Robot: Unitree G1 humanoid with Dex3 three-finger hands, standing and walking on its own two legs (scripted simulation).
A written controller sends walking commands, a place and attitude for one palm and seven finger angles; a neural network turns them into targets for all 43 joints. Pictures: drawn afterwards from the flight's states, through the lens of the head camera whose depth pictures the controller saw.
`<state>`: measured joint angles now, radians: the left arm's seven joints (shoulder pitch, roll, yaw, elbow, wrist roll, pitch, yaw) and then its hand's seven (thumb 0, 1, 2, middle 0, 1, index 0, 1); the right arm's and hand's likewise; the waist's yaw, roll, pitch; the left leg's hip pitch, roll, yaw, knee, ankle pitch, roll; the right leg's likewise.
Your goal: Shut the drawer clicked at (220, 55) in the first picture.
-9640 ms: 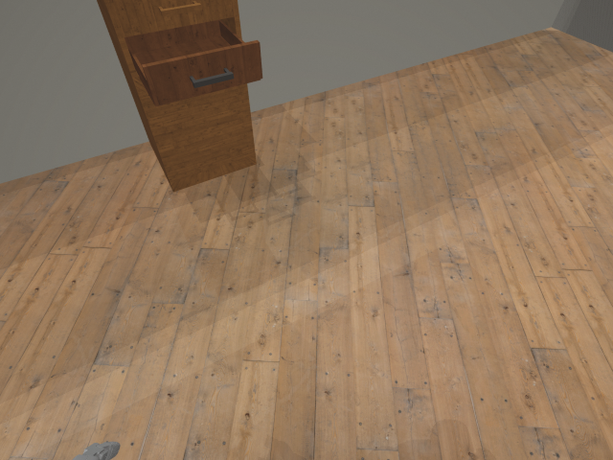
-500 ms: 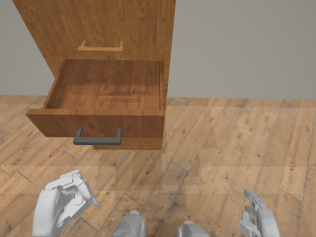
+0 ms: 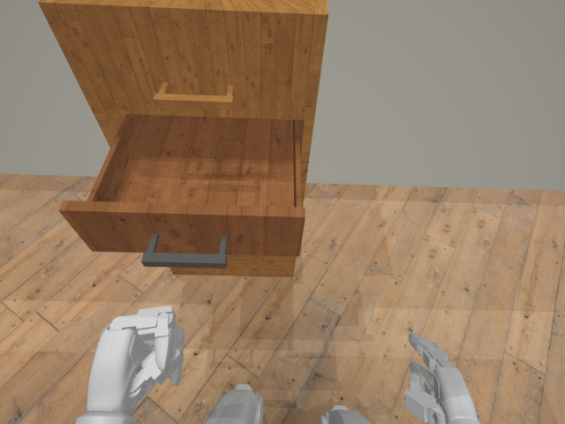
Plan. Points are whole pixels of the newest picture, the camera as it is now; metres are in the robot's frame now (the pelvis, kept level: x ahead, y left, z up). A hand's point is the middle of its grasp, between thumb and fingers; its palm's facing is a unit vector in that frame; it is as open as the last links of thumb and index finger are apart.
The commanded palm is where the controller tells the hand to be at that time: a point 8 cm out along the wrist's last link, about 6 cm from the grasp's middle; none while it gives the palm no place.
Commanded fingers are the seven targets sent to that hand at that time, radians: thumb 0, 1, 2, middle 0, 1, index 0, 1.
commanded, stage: raise the hand and make a fist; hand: left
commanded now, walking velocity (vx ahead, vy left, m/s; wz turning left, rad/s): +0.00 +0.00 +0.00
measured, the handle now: (187, 250) +0.39 +0.19 -0.04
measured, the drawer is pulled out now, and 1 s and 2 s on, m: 0.24 0.24 0.24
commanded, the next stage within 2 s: bring the fist close to the handle in 0.30 s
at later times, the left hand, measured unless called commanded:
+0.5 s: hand (185, 349) +0.21 +0.13 +0.06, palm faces +0.05 -1.00 -0.05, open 3.3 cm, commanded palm +0.19 +0.19 +0.05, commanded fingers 0.00 0.90 0.90 -1.40 -1.60 -1.40 -1.60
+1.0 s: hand (191, 327) +0.25 +0.14 +0.00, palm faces +0.04 -1.00 -0.05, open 3.3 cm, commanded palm +0.23 +0.20 +0.00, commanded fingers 0.00 0.90 0.90 -1.40 -1.60 -1.40 -1.60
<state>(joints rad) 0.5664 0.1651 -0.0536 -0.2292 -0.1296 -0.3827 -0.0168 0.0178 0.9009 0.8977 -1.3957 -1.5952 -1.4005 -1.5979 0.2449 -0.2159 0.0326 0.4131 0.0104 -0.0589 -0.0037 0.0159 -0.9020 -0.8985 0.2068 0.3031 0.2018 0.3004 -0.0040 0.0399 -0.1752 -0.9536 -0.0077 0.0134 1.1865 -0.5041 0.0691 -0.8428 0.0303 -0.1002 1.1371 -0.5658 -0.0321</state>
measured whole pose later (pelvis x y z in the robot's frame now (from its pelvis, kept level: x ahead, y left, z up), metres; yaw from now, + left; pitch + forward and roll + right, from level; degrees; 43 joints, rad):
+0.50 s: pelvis +0.01 -0.02 +0.00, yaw +0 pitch +17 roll -3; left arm 0.57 0.18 0.00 -0.18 -0.16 -0.43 -0.05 0.02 0.90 0.90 -1.40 -1.60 -1.40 -1.60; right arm 0.23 -0.22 0.01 0.44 0.02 -0.07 -0.02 0.02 -0.90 -0.90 0.20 0.30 0.20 0.30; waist -0.01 0.04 -0.18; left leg -0.97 0.00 0.00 1.19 -0.52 0.04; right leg -0.86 0.04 -0.11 1.15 -0.59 -0.06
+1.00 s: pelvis +0.00 -0.03 -0.03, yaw +0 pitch +21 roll -3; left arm 0.31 0.20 0.09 0.08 -0.20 -0.50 -0.11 0.02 0.90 0.90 -1.40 -1.60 -1.40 -1.60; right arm 0.20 -0.24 0.00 0.52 0.01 -0.07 -0.02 0.02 -0.90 -0.90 0.20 0.30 0.20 0.30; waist -0.02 0.03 -0.20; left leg -1.14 0.01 0.00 1.32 -0.55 0.03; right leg -1.03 0.05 -0.12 1.28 -0.62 -0.07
